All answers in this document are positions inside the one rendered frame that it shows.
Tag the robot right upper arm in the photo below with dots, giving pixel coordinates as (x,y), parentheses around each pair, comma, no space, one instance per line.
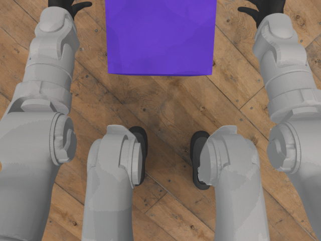
(295,148)

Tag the left robot foot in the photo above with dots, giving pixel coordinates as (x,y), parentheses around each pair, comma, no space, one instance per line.
(141,137)

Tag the left robot shin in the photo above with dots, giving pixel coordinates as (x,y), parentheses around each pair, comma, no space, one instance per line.
(111,129)

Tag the right robot forearm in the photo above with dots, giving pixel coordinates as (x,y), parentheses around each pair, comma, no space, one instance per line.
(286,74)

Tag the robot left hand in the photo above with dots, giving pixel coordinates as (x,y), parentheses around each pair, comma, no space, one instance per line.
(67,4)

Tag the left robot forearm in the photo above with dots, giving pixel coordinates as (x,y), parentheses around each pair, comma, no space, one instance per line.
(50,65)

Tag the carton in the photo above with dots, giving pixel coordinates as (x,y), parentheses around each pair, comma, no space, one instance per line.
(160,37)

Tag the robot left upper arm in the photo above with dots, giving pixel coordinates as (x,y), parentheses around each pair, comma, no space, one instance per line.
(33,146)

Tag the robot right hand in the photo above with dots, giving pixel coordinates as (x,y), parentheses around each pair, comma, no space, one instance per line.
(265,7)

